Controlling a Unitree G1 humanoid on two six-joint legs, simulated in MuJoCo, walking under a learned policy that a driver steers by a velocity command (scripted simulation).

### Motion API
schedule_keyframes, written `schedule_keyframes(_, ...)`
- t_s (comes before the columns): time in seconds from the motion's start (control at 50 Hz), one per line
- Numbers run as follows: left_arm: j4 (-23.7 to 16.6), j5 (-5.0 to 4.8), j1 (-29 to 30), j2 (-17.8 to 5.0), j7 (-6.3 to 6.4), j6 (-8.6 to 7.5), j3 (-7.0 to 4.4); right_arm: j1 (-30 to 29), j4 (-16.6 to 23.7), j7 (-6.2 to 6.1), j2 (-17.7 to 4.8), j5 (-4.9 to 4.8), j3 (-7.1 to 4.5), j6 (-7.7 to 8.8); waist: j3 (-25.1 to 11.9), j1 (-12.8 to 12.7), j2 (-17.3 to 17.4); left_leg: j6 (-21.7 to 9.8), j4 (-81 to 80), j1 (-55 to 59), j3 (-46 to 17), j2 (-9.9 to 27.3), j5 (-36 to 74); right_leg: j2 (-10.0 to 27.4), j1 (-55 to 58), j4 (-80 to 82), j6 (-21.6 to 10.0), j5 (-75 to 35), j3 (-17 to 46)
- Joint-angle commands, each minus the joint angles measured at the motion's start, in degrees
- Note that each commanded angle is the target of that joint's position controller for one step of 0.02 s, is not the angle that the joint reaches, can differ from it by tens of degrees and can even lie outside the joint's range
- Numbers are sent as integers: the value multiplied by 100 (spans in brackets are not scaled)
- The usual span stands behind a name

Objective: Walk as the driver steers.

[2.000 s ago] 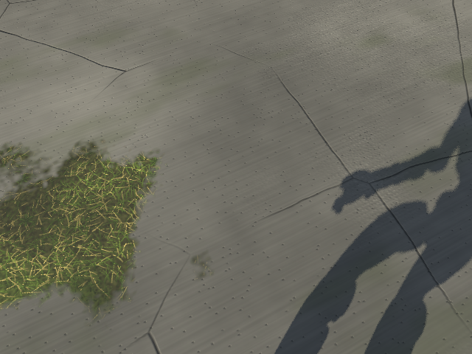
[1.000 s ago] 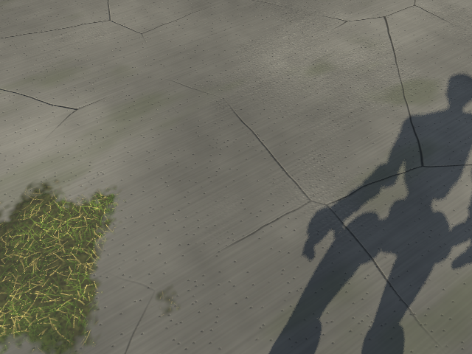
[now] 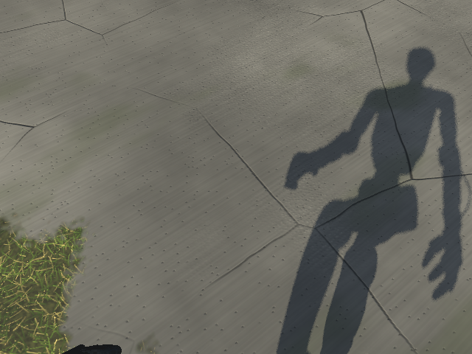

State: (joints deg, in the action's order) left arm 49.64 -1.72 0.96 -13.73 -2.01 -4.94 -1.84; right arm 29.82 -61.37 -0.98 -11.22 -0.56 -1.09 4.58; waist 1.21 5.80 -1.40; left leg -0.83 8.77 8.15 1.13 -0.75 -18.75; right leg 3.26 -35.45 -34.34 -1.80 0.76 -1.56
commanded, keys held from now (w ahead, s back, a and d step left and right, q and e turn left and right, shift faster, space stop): w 0.30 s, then no key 0.42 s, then w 0.28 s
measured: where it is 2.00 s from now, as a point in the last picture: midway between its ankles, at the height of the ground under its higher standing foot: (208, 234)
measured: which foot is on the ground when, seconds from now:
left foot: down 0.00-0.08, up 0.10-0.56, down 0.58-0.96, up 0.98-1.00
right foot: up 0.00-0.06, down 0.08-0.60, up 0.62-0.94, down 0.96-1.00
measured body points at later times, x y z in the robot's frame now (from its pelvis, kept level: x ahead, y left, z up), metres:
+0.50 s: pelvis +0.28 -0.04 +0.01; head +0.30 -0.03 +0.46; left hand +0.26 +0.22 -0.14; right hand +0.47 -0.28 -0.10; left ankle +0.46 +0.11 -0.70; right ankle +0.20 -0.13 -0.74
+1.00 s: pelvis +0.41 -0.03 +0.00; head +0.40 -0.05 +0.45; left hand +0.42 +0.25 -0.13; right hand +0.52 -0.29 -0.13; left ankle +0.45 +0.08 -0.72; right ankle +0.39 -0.13 -0.74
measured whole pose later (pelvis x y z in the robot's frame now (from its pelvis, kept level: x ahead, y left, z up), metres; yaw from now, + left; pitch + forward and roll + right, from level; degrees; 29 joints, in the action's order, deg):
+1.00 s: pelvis +0.41 -0.03 +0.00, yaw -1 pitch +2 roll +1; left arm 61.2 0.3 -16.3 -13.8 1.6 -2.6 -2.9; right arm 10.2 -53.0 -0.9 -15.6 -1.7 -3.8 1.6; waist -3.3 -2.3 1.6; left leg -2.5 33.7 -22.1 2.4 -1.7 -17.1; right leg 1.5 -13.8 -28.0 -2.8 16.5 -1.8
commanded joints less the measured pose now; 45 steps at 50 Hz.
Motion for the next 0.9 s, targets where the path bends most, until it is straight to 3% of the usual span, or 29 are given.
schedule_keyframes(0.02,-517,-5,559,-470,-70,-113,-84,54,168,-41,-1050,-47,-239,2,662,-397,741,-771,-23,-511,-523,1566,2869,-124,320,353,-209,28,-27)
schedule_keyframes(0.04,-469,3,283,-613,-70,-124,-152,-33,206,-37,-1126,-25,-270,-26,393,-594,827,-707,397,-383,-441,1574,3944,-275,804,339,-310,167,-126)
schedule_keyframes(0.06,-293,1,-360,-798,-47,-119,-263,-128,246,-33,-1156,7,-285,-72,-55,-951,900,-610,1196,-410,-287,1463,5010,-467,1659,287,-440,289,-250)
schedule_keyframes(0.08,19,-26,-1370,-1031,-5,-91,-405,-203,319,-27,-1098,49,-257,-114,-671,-1419,857,-443,2388,-854,-114,1204,5276,-515,2987,295,-608,304,-246)
schedule_keyframes(0.1,231,43,-2405,-1470,64,-50,-519,-136,486,-13,-882,153,-160,-114,-1485,-1673,104,-272,4305,-2264,47,834,3357,677,4781,255,-984,805,1217)
schedule_keyframes(0.12,365,106,-2695,-1678,-3,-39,-524,641,477,63,62,55,70,21,-2424,-1147,-1577,16,6236,-4104,-338,-294,-1098,1955,6175,1362,-1896,2567,4242)
schedule_keyframes(0.14,333,68,-2338,-1106,-18,-72,-364,87,516,80,-566,-122,-71,188,-1795,-1288,-1036,-144,6937,-4718,-964,-48,-1245,1740,5656,1974,-1601,2928,4545)
schedule_keyframes(0.16,242,60,-1769,-863,-4,-109,-290,-544,751,85,-908,-260,-173,286,-890,-1137,-746,-264,7011,-5070,-787,242,-739,1601,4799,2026,-1346,2389,3603)
schedule_keyframes(0.18,134,94,-1271,-750,-14,-147,-241,-843,813,37,-946,-225,-185,323,-551,-933,-110,-290,6753,-4751,-687,558,-159,1424,3892,2135,-1234,1448,2862)
schedule_keyframes(0.2,109,169,-1041,-630,-38,-176,-209,-927,825,0,-913,-127,-241,299,-339,-743,48,-273,6478,-4457,-626,745,160,1242,3202,2258,-1197,824,2316)
schedule_keyframes(0.22,154,232,-963,-522,-50,-203,-175,-783,815,-2,-799,-91,-253,225,-337,-541,-103,-270,6284,-4071,-680,905,316,1068,2800,2395,-1175,568,1942)
schedule_keyframes(0.26,282,189,-1066,-445,-45,-218,-147,-705,825,-7,-616,-86,-259,92,-187,-398,-208,-223,5886,-3925,-601,988,336,899,2429,2657,-1215,442,1494)
schedule_keyframes(0.3,389,177,-1255,-619,25,-231,-167,-1113,1005,-23,-665,-44,-288,20,77,-403,-164,-104,5414,-4277,-506,1049,658,880,2258,2861,-1262,279,1231)
schedule_keyframes(0.34,452,210,-1420,-753,112,-200,-175,-1620,1207,-30,-712,36,-303,16,255,-472,-27,61,4677,-4554,-404,1001,1166,843,2290,2795,-1242,-1013,932)
schedule_keyframes(0.4,516,213,-1619,-801,196,-113,-150,-2202,1362,39,-488,71,-207,67,133,-642,-106,80,3190,-3903,-62,655,2197,427,2191,2506,-930,-2232,186)
schedule_keyframes(0.48,739,145,-2002,-862,247,10,-131,-2718,1514,126,-598,32,-184,46,-47,-823,-194,11,2365,-3593,-96,380,2590,606,2877,2120,-831,-2188,265)
schedule_keyframes(0.54,775,110,-1809,-926,284,131,-164,-2441,1487,182,-900,97,-271,90,-272,-534,-255,-229,1901,-3186,-190,274,2181,774,3397,1385,-647,-2272,481)
schedule_keyframes(0.56,755,112,-1746,-892,290,158,-156,-1993,1317,168,-1048,138,-340,115,-493,-323,-153,-338,1548,-2559,-89,169,2610,553,3410,824,-502,-2378,416)
schedule_keyframes(0.58,728,199,-1976,-801,288,147,-120,-1554,1209,131,-1413,205,-431,135,-973,-276,251,-528,1697,-1510,-469,653,4872,171,3028,-66,-257,-1647,223)
schedule_keyframes(0.6,890,277,-2871,-199,252,103,59,-1265,1167,106,-1539,305,-405,76,-1799,-585,1185,-1434,2137,353,-1711,1861,6650,-361,1606,-1575,101,978,74)
schedule_keyframes(0.62,1037,196,-2997,-159,218,127,102,-1086,1090,126,-1005,212,-274,-8,-2351,-436,1515,-1963,1888,547,-2507,2374,6585,-572,1227,-2604,318,3723,392)
schedule_keyframes(0.64,979,98,-2703,-649,203,186,-25,-1353,1142,171,-881,105,-203,-46,-2014,-457,1034,-1786,1627,-64,-2377,2162,5170,-356,1046,-2993,332,3953,710)
schedule_keyframes(0.66,884,36,-2271,-718,251,276,-69,-1822,1221,170,-891,84,-191,-74,-1414,-542,714,-1542,1365,-733,-2119,1962,3896,-194,805,-3048,361,3736,629)
schedule_keyframes(0.68,845,57,-1997,-661,318,382,-89,-2226,1288,159,-870,115,-164,-86,-919,-633,498,-1378,1045,-1500,-1887,1788,2882,-50,790,-2784,401,3441,556)
schedule_keyframes(0.72,842,130,-1951,-501,434,566,-90,-2682,1338,123,-922,206,-176,-132,-555,-852,728,-1105,585,-2600,-1475,1422,1557,64,1431,-1948,454,2871,455)
schedule_keyframes(0.76,926,160,-2081,-418,463,575,-86,-2530,1265,92,-1073,186,-248,-175,-660,-832,955,-1108,215,-2872,-1326,1235,106,-83,1848,-1427,402,2548,169)
schedule_keyframes(0.8,911,165,-1992,-546,447,518,-134,-2385,1225,39,-1308,50,-348,-190,-694,-785,1075,-1137,-78,-2838,-1518,1323,-925,-167,1892,-1198,260,2313,9)
schedule_keyframes(0.86,945,174,-1855,-507,400,391,-161,-2370,1203,-19,-1261,-53,-384,-176,-479,-843,929,-1068,-249,-2963,-1558,1387,-1324,-135,2055,-623,4,1997,-52)
schedule_keyframes(0.9,1083,185,-2026,-393,372,317,-161,-2435,1197,-33,-1215,-125,-399,-204,-389,-1012,815,-934,-139,-3152,-1341,1255,-1466,-216,2528,144,-176,1606,-221)
Keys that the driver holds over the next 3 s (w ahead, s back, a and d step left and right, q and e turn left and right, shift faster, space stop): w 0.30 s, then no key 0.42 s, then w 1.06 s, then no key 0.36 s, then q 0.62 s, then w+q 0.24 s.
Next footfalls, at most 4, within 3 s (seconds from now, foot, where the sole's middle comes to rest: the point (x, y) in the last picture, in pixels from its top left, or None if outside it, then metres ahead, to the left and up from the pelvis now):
0.08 right None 0.24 -0.13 -0.77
0.58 left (193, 349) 0.50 0.08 -0.77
0.96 right None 0.43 -0.14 -0.77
1.38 left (173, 278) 0.71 0.13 -0.77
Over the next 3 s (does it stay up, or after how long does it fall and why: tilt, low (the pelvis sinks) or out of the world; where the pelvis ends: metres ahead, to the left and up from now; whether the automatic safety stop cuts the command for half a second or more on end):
stays up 0.99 -0.01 0.01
